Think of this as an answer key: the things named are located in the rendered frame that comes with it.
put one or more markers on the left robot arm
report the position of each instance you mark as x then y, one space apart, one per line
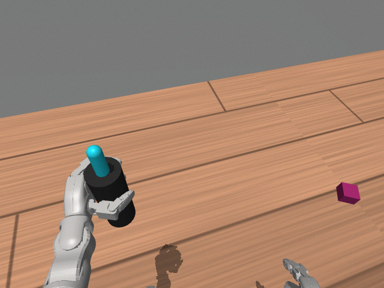
73 248

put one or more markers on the right robot hand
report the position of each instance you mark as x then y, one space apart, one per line
300 274

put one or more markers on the left robot hand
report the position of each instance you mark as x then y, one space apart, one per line
79 200

